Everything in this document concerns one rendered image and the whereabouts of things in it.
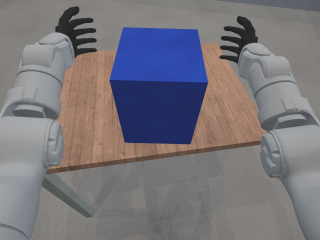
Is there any robot right forearm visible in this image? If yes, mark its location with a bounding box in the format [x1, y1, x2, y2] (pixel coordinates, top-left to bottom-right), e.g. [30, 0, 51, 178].
[237, 43, 320, 131]

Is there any robot left upper arm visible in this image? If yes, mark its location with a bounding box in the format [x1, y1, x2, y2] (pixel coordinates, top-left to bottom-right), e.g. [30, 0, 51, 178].
[0, 116, 64, 240]

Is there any right robot hand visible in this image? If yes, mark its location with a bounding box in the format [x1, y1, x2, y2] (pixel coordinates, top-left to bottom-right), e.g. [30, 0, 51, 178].
[219, 16, 258, 64]

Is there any carton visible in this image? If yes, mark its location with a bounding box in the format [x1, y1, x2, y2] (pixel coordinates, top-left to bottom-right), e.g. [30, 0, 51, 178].
[109, 27, 208, 145]

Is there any table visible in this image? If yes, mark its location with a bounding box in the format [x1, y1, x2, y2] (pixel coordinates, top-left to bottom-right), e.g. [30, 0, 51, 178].
[41, 43, 268, 218]

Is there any robot right upper arm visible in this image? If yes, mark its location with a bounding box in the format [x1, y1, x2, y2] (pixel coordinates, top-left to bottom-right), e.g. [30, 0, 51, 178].
[260, 124, 320, 240]

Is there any robot left forearm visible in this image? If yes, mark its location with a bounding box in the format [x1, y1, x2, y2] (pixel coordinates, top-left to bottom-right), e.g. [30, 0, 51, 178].
[0, 32, 75, 120]

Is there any left robot hand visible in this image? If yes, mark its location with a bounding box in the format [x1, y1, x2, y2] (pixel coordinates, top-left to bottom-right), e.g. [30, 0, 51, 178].
[55, 6, 97, 58]

